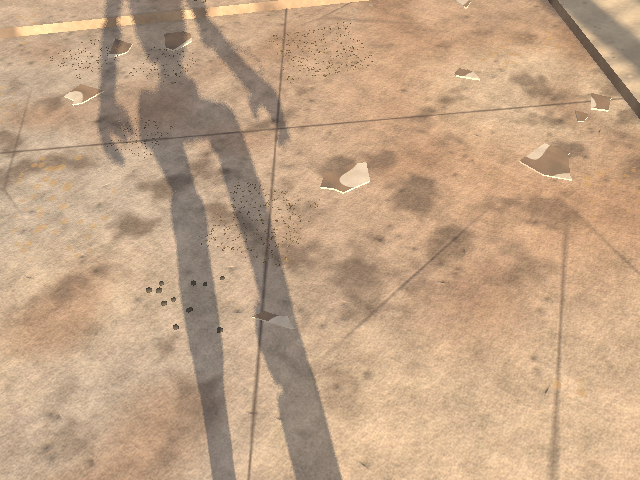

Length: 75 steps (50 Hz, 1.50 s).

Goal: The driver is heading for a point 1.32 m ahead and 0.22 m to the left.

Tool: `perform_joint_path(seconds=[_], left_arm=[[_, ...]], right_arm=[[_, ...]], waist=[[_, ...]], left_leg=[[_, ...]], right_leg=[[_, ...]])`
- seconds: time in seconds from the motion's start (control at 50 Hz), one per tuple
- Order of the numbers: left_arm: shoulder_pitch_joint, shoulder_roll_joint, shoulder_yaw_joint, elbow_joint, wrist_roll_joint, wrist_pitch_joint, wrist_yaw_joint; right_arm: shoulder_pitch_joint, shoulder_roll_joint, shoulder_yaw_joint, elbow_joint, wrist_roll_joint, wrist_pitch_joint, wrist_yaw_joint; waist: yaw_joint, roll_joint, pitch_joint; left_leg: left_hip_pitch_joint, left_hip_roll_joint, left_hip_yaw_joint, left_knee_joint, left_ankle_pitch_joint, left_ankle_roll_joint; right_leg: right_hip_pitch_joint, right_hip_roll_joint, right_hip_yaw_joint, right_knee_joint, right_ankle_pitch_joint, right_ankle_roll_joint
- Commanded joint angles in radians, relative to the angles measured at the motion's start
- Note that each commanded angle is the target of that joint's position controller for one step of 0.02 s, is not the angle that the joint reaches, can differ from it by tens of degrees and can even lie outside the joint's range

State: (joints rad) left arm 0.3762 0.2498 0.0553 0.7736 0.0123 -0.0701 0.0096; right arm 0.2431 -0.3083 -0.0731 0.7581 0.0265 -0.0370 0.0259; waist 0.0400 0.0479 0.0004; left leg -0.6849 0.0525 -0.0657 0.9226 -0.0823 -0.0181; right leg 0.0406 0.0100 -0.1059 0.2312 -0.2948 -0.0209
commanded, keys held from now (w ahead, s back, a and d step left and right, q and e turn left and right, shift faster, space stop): w+q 0.58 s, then w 0.10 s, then w+e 0.32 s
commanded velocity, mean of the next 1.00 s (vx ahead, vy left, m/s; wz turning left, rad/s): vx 0.48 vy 0.00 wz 0.32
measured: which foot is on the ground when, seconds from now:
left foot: up 0.00-0.18, down 0.20-0.70, up 0.72-1.00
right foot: down 0.00-0.22, up 0.24-0.66, down 0.68-1.00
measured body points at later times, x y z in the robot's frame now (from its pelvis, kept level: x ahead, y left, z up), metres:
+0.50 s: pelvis +0.26 +0.07 +0.00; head +0.29 +0.09 +0.45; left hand +0.38 +0.38 -0.08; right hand +0.43 -0.18 -0.10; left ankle +0.24 +0.14 -0.74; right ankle +0.46 -0.08 -0.67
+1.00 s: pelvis +0.54 +0.11 +0.01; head +0.58 +0.11 +0.45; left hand +0.46 +0.37 -0.11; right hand +0.83 -0.04 -0.08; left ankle +0.61 +0.30 -0.70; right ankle +0.56 +0.00 -0.74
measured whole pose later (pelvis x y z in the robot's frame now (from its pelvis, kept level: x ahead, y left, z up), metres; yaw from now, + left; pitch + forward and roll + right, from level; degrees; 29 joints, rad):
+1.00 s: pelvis +0.54 +0.11 +0.01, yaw +19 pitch +2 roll +0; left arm 0.41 0.27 0.05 0.79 -0.02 -0.06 0.00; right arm 0.09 -0.28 -0.03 0.65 0.00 -0.09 0.01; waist 0.09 0.03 0.03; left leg -0.56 0.04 -0.08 0.69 -0.15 -0.03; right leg -0.15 0.07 0.10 0.32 -0.20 -0.05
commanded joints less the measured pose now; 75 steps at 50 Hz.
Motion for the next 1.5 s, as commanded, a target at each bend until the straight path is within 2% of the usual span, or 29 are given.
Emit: perform_joint_path(seconds=[0.02,0.1,0.14,0.2,0.22,0.24,0.26,0.28,0.3,0.34,0.44,0.58,0.64,0.68,0.7,0.72,0.74,0.76,0.8,0.86,0.94,1.06,1.14,1.16,1.18,1.2,1.22,1.26,1.5], left_arm=[[-0.048,0.157,0.039,-0.052,-0.006,-0.022,0.007],[0.001,0.192,0.050,-0.009,-0.026,-0.008,0.007],[-0.005,0.219,0.056,-0.003,-0.028,0.004,0.011],[-0.017,0.243,0.057,-0.013,-0.030,0.022,0.025],[0.024,0.168,0.032,-0.045,-0.009,0.009,0.023],[0.068,0.081,-0.006,-0.085,-0.007,-0.024,0.009],[-0.056,0.188,0.021,-0.103,-0.038,-0.056,-0.007],[-0.124,0.192,0.019,-0.133,-0.062,-0.071,-0.013],[-0.138,0.172,0.014,-0.135,-0.044,-0.079,-0.007],[-0.105,0.178,0.025,-0.119,-0.013,-0.061,-0.002],[-0.167,0.134,0.013,-0.141,0.011,-0.024,0.004],[-0.389,0.130,0.005,-0.195,-0.018,-0.051,-0.021],[-0.344,0.162,0.020,-0.183,-0.020,-0.062,-0.035],[-0.207,0.191,0.041,-0.152,-0.010,-0.070,-0.028],[-0.062,0.239,0.053,-0.139,0.005,-0.072,-0.021],[0.045,0.331,0.080,-0.084,0.011,-0.059,-0.028],[0.064,0.241,0.060,-0.077,-0.023,-0.056,-0.039],[0.006,0.184,0.042,-0.087,-0.028,-0.050,-0.038],[-0.073,0.159,0.028,-0.100,-0.012,-0.033,-0.036],[-0.078,0.139,0.018,-0.096,-0.016,-0.029,-0.030],[-0.055,0.198,0.038,-0.074,-0.033,-0.015,-0.009],[0.022,0.209,0.046,-0.046,-0.044,0.012,0.003],[-0.009,0.140,0.028,-0.064,-0.033,0.019,0.003],[0.015,0.061,0.004,-0.085,-0.009,0.016,0.004],[0.111,0.066,0.000,-0.124,-0.050,0.005,0.005],[0.076,0.161,0.023,-0.093,-0.063,0.009,0.010],[-0.001,0.187,0.033,-0.100,-0.055,0.015,0.007],[-0.046,0.158,0.035,-0.103,-0.038,0.025,0.003],[-0.317,0.072,0.000,-0.220,-0.035,0.027,-0.058]], right_arm=[[-0.173,-0.007,0.014,-0.124,-0.006,-0.019,0.017],[-0.246,-0.009,0.021,-0.177,-0.001,-0.022,0.045],[-0.227,-0.038,0.008,-0.192,-0.001,-0.019,0.052],[0.099,-0.159,-0.059,-0.130,0.004,-0.002,0.030],[0.211,-0.244,-0.084,-0.107,0.004,0.012,0.005],[0.165,-0.286,-0.079,-0.137,0.008,0.000,0.005],[0.166,-0.196,-0.054,-0.142,-0.002,-0.010,0.008],[0.134,-0.162,-0.043,-0.132,-0.009,-0.019,0.007],[0.065,-0.148,-0.036,-0.137,-0.010,-0.024,0.007],[-0.027,-0.109,-0.023,-0.167,-0.029,-0.029,0.001],[-0.016,-0.134,-0.030,-0.144,-0.018,-0.036,-0.021],[0.093,-0.151,-0.037,-0.091,0.005,-0.013,-0.039],[0.107,-0.133,-0.033,-0.077,-0.004,-0.006,-0.042],[0.105,-0.096,-0.020,-0.076,-0.011,-0.004,-0.036],[0.112,-0.047,0.001,-0.092,-0.026,-0.006,-0.032],[0.262,0.010,0.019,-0.098,0.003,-0.018,-0.033],[0.238,-0.070,0.011,-0.087,0.008,-0.025,-0.035],[0.114,-0.128,-0.004,-0.105,0.006,-0.029,-0.033],[-0.027,-0.110,0.000,-0.144,-0.028,-0.046,-0.032],[-0.016,-0.061,0.007,-0.148,-0.036,-0.056,-0.024],[-0.124,-0.009,0.032,-0.166,-0.035,-0.061,-0.017],[-0.248,-0.054,0.018,-0.188,-0.015,-0.079,-0.003],[-0.041,-0.125,-0.023,-0.146,-0.025,-0.086,-0.022],[0.116,-0.190,-0.038,-0.126,-0.032,-0.080,-0.032],[0.148,-0.239,-0.051,-0.097,-0.036,-0.062,-0.020],[0.098,-0.146,-0.032,-0.108,-0.025,-0.062,-0.016],[0.061,-0.097,-0.019,-0.109,-0.021,-0.062,-0.017],[-0.015,-0.048,-0.004,-0.101,-0.035,-0.064,-0.014],[0.035,-0.148,-0.034,0.003,-0.018,-0.060,-0.031]], waist=[[0.030,-0.132,0.123],[0.038,-0.111,0.148],[0.003,-0.138,0.094],[-0.188,-0.137,-0.122],[-0.197,0.036,-0.223],[-0.110,0.204,-0.382],[-0.180,0.078,-0.355],[-0.159,0.042,-0.203],[-0.102,-0.056,-0.100],[-0.033,-0.020,-0.041],[-0.030,-0.008,0.021],[-0.117,0.029,0.016],[-0.091,0.069,-0.003],[-0.016,0.070,-0.064],[0.044,-0.017,-0.206],[-0.007,-0.352,-0.319],[0.022,-0.306,-0.274],[0.039,-0.202,-0.136],[0.021,-0.094,-0.009],[-0.026,-0.151,-0.021],[-0.006,-0.148,0.000],[0.020,-0.151,0.009],[-0.109,-0.126,-0.087],[-0.152,0.057,-0.223],[-0.096,0.344,-0.265],[-0.109,0.178,-0.142],[-0.114,0.105,-0.049],[-0.074,0.046,0.011],[-0.114,-0.004,0.074]], left_leg=[[-0.035,0.018,0.051,-0.149,0.120,-0.002],[-0.012,0.007,0.097,-0.279,0.073,0.060],[0.073,-0.045,0.150,-0.295,-0.011,0.103],[0.584,-0.147,0.165,-0.340,-0.046,0.194],[0.930,0.039,-0.160,-0.373,-0.140,0.280],[1.116,0.282,-0.758,-0.562,-0.350,0.466],[1.075,0.266,-0.732,-0.641,-0.401,0.408],[0.934,0.231,-0.582,-0.650,-0.349,0.360],[0.762,0.182,-0.469,-0.658,-0.239,0.328],[0.566,0.116,-0.346,-0.692,-0.072,0.311],[0.379,0.060,-0.221,-0.736,0.050,0.313],[0.436,0.045,-0.266,-0.632,-0.078,0.239],[0.550,0.097,-0.329,-0.542,-0.034,0.215],[0.545,0.043,-0.297,-0.391,0.114,0.174],[0.461,-0.012,-0.221,-0.128,0.031,0.137],[0.105,-0.172,-0.086,0.222,-0.353,0.053],[-0.050,-0.133,-0.126,0.350,-0.477,0.043],[-0.100,-0.079,-0.109,0.382,-0.391,0.046],[-0.079,-0.018,-0.045,0.286,-0.277,0.045],[0.029,0.007,-0.019,0.110,-0.239,0.024],[0.136,-0.022,0.019,-0.189,-0.123,-0.016],[0.302,-0.065,-0.010,-0.410,0.067,-0.017],[0.661,0.026,-0.058,-0.488,-0.024,0.067],[0.893,0.226,-0.256,-0.491,-0.077,0.124],[1.004,0.385,-0.685,-0.616,-0.388,0.256],[0.910,0.347,-0.655,-0.660,-0.519,0.242],[0.820,0.303,-0.493,-0.660,-0.418,0.210],[0.686,0.227,-0.297,-0.692,-0.167,0.193],[0.654,0.195,0.137,-0.770,0.190,0.175]], right_leg=[[-0.099,-0.239,0.030,-0.134,0.292,-0.128],[-0.001,-0.286,-0.020,-0.097,0.420,-0.117],[0.055,-0.293,-0.053,0.018,0.776,-0.098],[-0.086,-0.242,-0.102,0.514,1.031,-0.037],[-0.419,-0.161,-0.093,0.861,0.505,0.010],[-0.700,0.047,0.085,1.183,-0.269,0.052],[-0.790,-0.009,0.240,1.218,-0.223,0.030],[-0.818,-0.050,0.219,1.164,-0.147,0.006],[-0.785,-0.095,0.208,1.057,-0.082,0.000],[-0.671,-0.136,0.210,0.957,-0.012,0.012],[-0.654,-0.122,0.165,0.727,0.156,0.093],[-0.532,-0.029,0.181,0.314,0.384,0.095],[-0.493,-0.035,0.184,0.273,0.285,0.049],[-0.283,-0.032,0.154,0.218,0.242,-0.013],[-0.052,-0.177,0.298,0.240,0.211,-0.082],[0.271,-0.370,0.767,0.145,-0.019,-0.265],[0.279,-0.393,0.943,0.053,-0.250,-0.276],[0.175,-0.354,0.813,0.041,-0.236,-0.238],[-0.023,-0.265,0.618,0.024,0.013,-0.218],[-0.109,-0.191,0.506,-0.009,0.216,-0.216],[-0.223,-0.162,0.409,-0.032,0.270,-0.217],[-0.250,-0.167,0.459,0.022,0.165,-0.168],[-0.350,-0.082,0.433,0.292,0.124,-0.085],[-0.493,0.006,0.316,0.615,-0.146,-0.038],[-0.771,0.048,0.235,0.864,-0.324,-0.013],[-0.846,-0.018,0.269,0.977,-0.244,0.001],[-0.859,-0.042,0.253,0.996,-0.157,0.004],[-0.804,-0.093,0.242,0.949,-0.043,0.019],[-0.709,-0.104,0.119,0.477,0.324,0.012]])
Next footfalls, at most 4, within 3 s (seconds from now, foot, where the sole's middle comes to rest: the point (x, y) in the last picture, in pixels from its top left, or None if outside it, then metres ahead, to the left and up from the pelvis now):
0.20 left None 0.27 0.14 -0.78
0.68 right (353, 438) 0.59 0.02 -0.78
1.14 left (224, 382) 0.72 0.31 -0.78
1.64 right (330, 274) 1.04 0.08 -0.78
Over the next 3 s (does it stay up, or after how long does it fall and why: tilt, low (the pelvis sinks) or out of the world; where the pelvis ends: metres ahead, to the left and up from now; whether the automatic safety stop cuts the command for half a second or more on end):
stays up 1.33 0.14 0.00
